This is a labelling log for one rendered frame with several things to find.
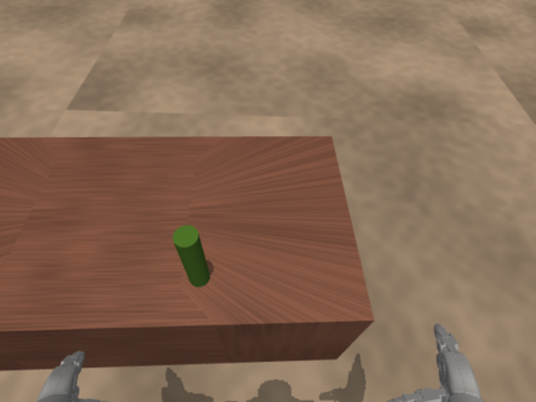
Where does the left robot hand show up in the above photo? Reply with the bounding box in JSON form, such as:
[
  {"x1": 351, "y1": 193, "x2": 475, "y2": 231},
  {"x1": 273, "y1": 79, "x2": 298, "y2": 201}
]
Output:
[{"x1": 38, "y1": 351, "x2": 108, "y2": 402}]

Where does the can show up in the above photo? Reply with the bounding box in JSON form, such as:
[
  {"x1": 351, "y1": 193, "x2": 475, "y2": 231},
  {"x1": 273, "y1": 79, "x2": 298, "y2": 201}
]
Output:
[{"x1": 173, "y1": 225, "x2": 210, "y2": 287}]

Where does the right robot hand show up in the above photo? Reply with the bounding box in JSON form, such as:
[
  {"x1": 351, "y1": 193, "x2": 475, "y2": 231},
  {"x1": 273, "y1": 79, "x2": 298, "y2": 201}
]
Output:
[{"x1": 388, "y1": 323, "x2": 481, "y2": 402}]

